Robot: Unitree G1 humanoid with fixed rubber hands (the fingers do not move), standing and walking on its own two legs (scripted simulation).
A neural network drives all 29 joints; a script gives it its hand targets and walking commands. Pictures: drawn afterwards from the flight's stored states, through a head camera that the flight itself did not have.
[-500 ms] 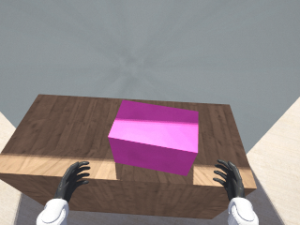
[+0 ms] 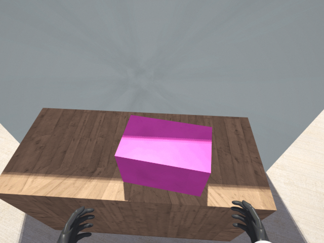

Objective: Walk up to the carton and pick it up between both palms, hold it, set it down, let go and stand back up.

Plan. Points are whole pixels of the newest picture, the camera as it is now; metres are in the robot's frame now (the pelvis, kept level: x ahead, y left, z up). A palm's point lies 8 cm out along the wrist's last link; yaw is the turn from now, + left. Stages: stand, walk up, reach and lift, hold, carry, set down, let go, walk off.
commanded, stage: set down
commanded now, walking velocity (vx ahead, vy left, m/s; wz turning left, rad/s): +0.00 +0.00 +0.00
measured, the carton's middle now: (165, 155) +0.42 +0.00 -0.12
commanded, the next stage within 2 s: let go in 1.40 s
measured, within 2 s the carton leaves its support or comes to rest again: neither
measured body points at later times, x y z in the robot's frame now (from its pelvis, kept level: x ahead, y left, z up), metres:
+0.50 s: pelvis +0.01 +0.01 +0.00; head +0.02 +0.01 +0.45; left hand +0.18 +0.24 -0.08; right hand +0.17 -0.22 -0.08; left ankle +0.04 +0.12 -0.74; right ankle -0.04 -0.09 -0.74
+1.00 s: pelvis +0.01 +0.01 +0.01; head +0.02 +0.02 +0.45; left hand +0.18 +0.24 -0.09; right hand +0.17 -0.22 -0.09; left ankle +0.04 +0.12 -0.74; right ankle -0.04 -0.09 -0.74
